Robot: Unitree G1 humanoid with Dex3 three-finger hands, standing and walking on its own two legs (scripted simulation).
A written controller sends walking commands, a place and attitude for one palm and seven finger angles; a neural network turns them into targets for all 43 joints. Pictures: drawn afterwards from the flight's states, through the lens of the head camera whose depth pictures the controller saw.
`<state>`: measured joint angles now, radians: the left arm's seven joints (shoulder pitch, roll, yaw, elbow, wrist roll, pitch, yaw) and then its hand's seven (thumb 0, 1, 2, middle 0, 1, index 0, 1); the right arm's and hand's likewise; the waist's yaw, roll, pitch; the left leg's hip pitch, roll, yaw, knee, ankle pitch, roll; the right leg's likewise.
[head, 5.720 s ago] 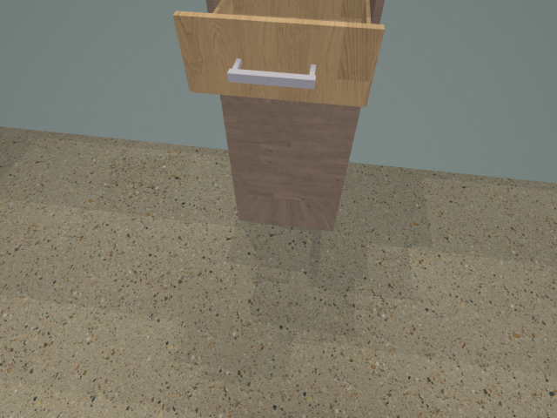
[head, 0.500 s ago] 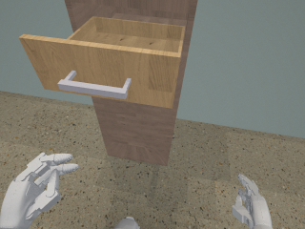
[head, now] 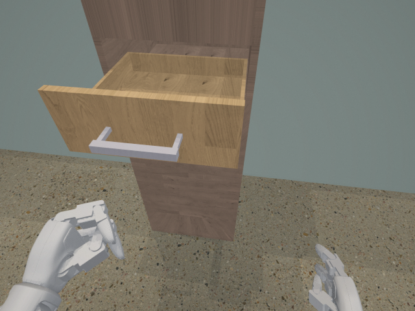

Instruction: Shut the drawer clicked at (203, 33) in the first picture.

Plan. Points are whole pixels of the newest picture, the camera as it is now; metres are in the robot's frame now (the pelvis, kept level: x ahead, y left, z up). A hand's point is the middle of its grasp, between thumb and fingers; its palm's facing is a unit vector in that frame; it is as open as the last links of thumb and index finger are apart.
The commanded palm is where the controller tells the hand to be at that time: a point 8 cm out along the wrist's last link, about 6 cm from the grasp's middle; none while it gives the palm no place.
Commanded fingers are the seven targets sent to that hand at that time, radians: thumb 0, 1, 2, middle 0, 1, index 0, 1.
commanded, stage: raise the hand and make a fist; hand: left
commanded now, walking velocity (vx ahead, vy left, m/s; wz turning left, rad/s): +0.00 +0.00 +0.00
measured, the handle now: (138, 143) +0.37 +0.19 +0.16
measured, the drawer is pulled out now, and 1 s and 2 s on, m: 0.27 0.27 0.27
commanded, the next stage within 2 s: bring the fist close to the handle in 0.82 s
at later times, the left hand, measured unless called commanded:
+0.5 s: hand (80, 201) +0.16 +0.16 +0.27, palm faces -0.04 -0.98 -0.21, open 3.3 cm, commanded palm +0.13 +0.21 +0.26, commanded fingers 0.00 0.90 0.90 -1.40 -1.60 -1.40 -1.60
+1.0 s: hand (87, 196) +0.18 +0.17 +0.24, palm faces -0.03 -0.99 -0.12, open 3.3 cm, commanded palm +0.14 +0.20 +0.25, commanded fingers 0.00 0.90 0.90 -1.40 -1.60 -1.40 -1.60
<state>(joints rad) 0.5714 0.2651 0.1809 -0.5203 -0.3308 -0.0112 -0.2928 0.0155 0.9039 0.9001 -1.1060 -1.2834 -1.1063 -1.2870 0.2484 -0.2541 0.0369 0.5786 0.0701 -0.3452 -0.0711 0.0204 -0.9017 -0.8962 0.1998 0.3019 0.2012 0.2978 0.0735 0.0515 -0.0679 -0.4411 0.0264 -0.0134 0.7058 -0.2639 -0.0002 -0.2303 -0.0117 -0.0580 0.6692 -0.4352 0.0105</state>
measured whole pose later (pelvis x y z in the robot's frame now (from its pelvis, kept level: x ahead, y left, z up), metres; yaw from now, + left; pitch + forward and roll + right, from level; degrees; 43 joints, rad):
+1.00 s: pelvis -0.02 +0.00 +0.01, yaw +0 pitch -6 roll -1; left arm 0.14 0.31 0.30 -0.62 -0.37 0.47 -0.27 0.01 0.90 0.90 -1.40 -1.60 -1.40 -1.60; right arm 0.14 -0.26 0.12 0.62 0.09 -0.25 -0.06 0.02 -0.90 -0.90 0.20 0.30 0.20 0.30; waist 0.10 0.08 -0.04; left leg -0.28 0.01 -0.01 0.56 -0.18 -0.01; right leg -0.09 -0.02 -0.06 0.57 -0.37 0.01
